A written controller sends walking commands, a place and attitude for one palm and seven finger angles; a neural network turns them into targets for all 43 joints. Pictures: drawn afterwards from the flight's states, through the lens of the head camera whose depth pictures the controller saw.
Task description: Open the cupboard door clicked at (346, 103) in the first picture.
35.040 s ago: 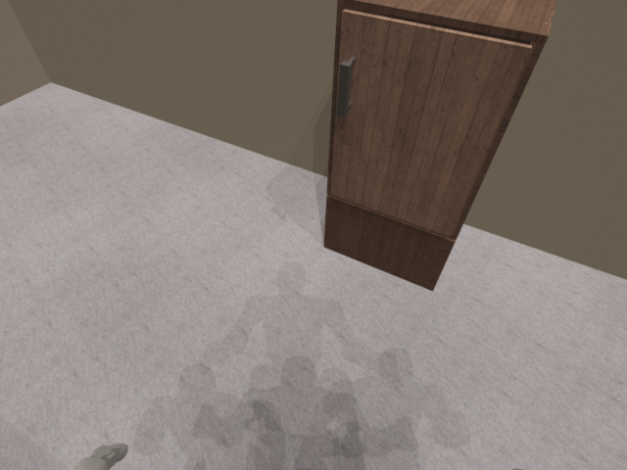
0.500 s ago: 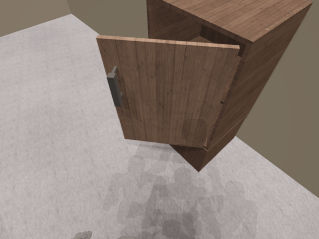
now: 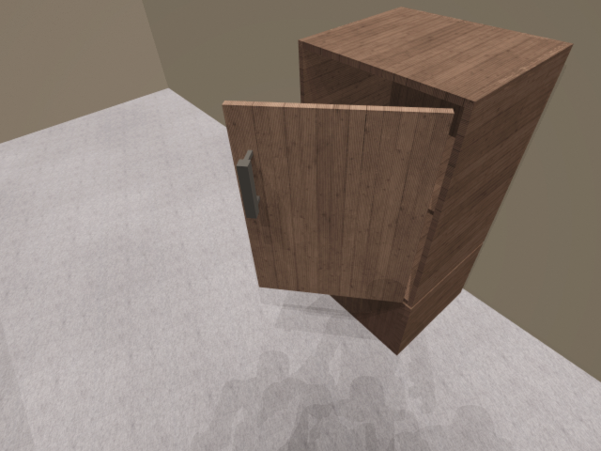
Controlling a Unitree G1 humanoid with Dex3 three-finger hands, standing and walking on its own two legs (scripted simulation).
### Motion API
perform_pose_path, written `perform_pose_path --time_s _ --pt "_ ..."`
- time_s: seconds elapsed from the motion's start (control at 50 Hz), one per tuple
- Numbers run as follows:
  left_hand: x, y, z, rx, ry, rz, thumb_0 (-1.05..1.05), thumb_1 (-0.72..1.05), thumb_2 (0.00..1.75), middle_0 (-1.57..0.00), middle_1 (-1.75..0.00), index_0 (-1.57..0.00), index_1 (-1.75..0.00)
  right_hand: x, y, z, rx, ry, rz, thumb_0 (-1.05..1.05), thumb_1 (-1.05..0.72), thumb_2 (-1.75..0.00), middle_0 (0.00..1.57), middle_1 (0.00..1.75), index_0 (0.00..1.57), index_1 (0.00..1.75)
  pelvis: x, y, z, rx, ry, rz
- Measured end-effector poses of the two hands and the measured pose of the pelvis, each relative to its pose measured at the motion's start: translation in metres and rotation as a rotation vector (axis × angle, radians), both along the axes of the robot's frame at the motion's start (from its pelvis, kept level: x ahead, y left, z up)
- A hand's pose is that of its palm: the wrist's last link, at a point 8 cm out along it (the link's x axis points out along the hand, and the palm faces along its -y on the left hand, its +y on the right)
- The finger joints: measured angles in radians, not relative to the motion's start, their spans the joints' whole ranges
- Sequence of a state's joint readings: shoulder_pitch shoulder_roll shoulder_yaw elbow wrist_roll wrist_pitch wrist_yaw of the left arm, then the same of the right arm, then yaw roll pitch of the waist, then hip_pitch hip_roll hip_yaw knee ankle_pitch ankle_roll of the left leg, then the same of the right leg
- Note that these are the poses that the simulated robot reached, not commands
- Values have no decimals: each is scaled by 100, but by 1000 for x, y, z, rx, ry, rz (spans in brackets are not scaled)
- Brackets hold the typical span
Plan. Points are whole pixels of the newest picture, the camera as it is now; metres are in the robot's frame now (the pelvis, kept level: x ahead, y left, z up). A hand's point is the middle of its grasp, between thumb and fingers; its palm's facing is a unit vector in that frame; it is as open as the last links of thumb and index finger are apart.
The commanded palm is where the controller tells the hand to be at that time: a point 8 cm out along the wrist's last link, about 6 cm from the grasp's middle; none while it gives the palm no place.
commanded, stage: come to a stop and stand still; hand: left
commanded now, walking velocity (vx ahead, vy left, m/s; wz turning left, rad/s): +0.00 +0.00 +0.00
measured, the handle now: (250, 184) +0.64 +0.17 -0.01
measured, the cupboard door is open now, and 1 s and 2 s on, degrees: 41 41 41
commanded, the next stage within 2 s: look again from close up in 0.34 s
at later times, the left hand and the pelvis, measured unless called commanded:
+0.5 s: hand out of the picture +0.08 +0.22 -0.14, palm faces +0.01 -0.95 -0.32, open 7.4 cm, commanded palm none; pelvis +0.00 -0.02 +0.01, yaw +1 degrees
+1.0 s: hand out of the picture +0.05 +0.20 -0.15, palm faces +0.04 -0.96 -0.29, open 7.4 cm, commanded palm none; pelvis +0.02 -0.02 +0.02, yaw +2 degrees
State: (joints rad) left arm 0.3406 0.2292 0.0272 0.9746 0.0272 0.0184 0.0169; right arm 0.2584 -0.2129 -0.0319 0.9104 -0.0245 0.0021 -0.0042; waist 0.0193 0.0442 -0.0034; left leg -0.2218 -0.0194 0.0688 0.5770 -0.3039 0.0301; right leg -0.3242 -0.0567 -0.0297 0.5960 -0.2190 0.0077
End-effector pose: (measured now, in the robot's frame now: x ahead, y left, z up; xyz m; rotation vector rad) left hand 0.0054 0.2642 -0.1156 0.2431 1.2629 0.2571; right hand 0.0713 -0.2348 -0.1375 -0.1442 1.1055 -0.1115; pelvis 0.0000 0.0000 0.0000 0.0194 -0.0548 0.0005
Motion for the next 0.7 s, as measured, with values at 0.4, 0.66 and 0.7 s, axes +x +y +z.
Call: perform_pose_path --time_s 0.4,0.66,0.7 --pt "48 3 9 11 -85 -72 1 90 90 -20 -30 -21 -30 -69 -82 22 -172 189 -40 1 -90 -90 19 30 20 30 -5 -16 8 -3 15 20" --pt "67 -7 12 -7 -83 -77 0 90 90 -20 -30 -21 -30 -37 -53 16 -98 173 -4 1 -90 -90 20 30 20 30 7 -17 14 -7 10 26" --pt "65 -8 11 -8 -73 -72 0 90 90 -20 -30 -21 -30 -29 -49 15 -88 164 4 1 -90 -90 20 30 20 30 8 -17 14 -8 10 26"
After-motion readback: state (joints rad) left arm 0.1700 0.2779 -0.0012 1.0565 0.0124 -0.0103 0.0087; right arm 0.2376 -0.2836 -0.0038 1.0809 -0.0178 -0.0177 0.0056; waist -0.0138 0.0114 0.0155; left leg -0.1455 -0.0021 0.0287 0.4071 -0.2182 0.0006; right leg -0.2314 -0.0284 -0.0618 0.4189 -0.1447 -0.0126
